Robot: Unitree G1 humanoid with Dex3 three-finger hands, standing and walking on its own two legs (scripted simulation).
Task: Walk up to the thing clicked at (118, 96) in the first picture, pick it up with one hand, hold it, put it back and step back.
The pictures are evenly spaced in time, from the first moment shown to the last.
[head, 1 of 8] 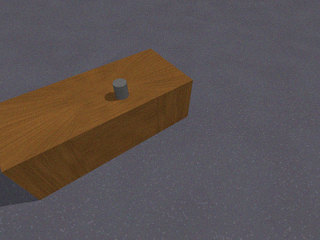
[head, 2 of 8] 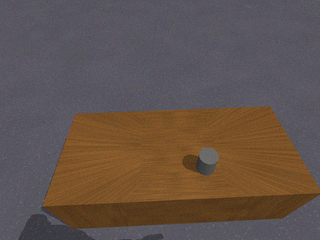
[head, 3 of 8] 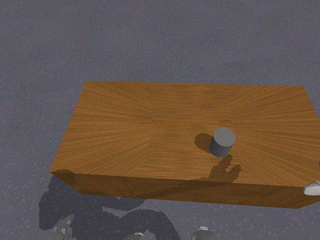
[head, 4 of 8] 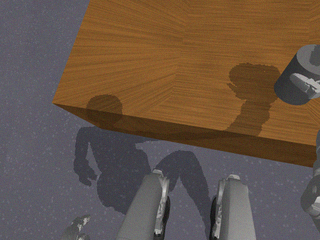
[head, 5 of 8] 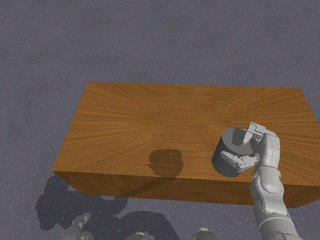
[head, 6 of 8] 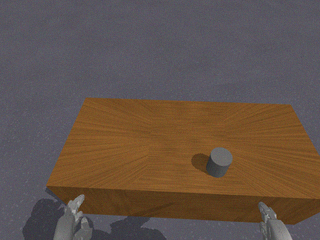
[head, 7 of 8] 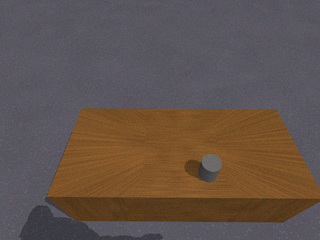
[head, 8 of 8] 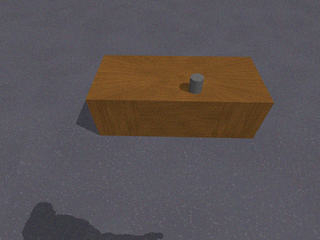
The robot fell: no
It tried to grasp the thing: yes
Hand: right
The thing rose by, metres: 0.29
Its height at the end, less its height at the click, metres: +0.00
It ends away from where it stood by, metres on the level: 0.04
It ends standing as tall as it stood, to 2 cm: yes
